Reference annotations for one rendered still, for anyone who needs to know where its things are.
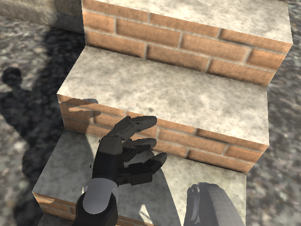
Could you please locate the left robot hand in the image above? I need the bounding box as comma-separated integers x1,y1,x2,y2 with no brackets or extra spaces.
90,116,167,187

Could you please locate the left robot forearm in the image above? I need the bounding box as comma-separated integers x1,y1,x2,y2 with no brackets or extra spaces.
71,178,119,226

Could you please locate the robot right thigh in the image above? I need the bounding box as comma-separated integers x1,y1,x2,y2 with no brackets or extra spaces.
186,183,245,226

